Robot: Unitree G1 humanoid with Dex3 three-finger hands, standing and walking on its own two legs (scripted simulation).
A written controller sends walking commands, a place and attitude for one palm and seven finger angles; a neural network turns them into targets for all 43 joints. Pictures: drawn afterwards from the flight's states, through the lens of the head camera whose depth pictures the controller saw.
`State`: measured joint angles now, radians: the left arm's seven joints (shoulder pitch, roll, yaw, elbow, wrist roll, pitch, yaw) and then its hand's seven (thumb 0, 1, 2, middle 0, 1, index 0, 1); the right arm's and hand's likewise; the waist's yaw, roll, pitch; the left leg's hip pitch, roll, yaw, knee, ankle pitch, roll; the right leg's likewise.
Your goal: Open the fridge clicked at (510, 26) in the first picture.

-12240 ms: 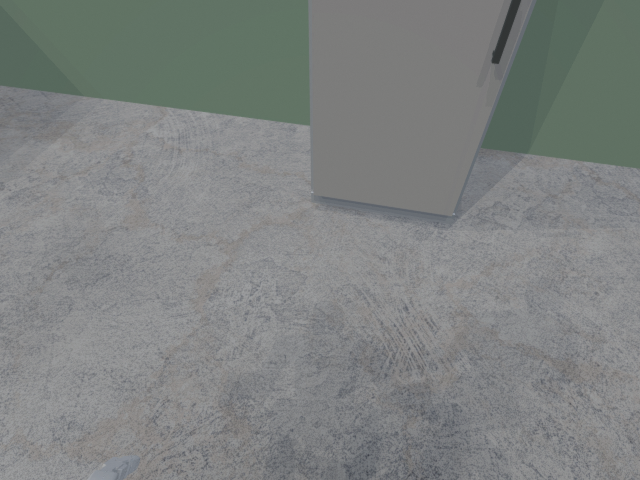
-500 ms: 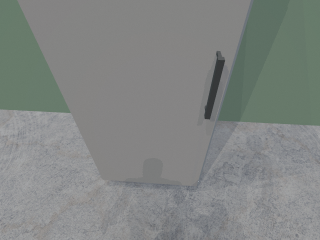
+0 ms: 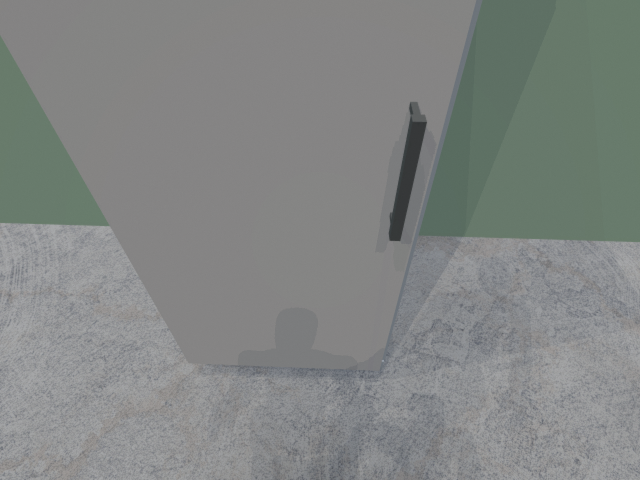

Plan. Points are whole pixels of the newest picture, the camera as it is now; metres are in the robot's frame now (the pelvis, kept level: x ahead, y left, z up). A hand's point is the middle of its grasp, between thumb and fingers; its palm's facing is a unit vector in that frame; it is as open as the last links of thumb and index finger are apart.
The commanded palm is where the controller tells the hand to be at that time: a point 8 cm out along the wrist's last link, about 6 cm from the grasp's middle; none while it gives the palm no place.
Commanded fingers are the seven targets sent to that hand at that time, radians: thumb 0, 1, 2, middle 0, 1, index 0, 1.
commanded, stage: look again from close up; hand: right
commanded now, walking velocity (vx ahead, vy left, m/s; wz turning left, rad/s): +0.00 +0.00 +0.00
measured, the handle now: (403, 178) +0.53 -0.10 +0.09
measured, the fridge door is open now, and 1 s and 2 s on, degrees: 0 0 0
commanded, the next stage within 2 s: raise the hand to about handle height in 1.12 s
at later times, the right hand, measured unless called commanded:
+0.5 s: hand out of the picture +0.11 -0.21 -0.15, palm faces -0.02 +0.94 -0.33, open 7.4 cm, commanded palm none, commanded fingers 0.00 -0.90 -0.90 0.20 0.30 0.20 0.30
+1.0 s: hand out of the picture +0.09 -0.20 -0.15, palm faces -0.03 +0.95 -0.32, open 7.4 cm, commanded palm none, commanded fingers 0.00 -0.90 -0.90 0.20 0.30 0.20 0.30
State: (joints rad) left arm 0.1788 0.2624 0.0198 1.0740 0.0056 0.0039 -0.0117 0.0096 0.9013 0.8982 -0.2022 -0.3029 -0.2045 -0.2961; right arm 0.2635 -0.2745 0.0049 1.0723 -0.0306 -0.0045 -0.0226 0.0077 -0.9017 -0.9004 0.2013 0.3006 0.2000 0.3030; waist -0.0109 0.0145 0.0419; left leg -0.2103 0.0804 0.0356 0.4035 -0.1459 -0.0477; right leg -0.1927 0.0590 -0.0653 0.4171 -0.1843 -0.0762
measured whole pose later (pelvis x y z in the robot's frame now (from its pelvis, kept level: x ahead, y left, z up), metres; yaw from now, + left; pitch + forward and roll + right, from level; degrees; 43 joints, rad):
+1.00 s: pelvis +0.03 +0.04 +0.01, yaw +0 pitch -3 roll +0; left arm 0.15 0.32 -0.01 1.13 0.01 0.00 -0.01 0.01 0.90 0.90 -0.20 -0.30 -0.20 -0.30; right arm 0.17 -0.31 0.01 1.10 -0.02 -0.02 -0.01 0.01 -0.90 -0.90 0.20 0.30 0.20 0.30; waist 0.00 0.00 0.05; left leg -0.11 0.02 0.06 0.31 -0.15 0.00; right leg -0.09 0.01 -0.04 0.31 -0.18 -0.02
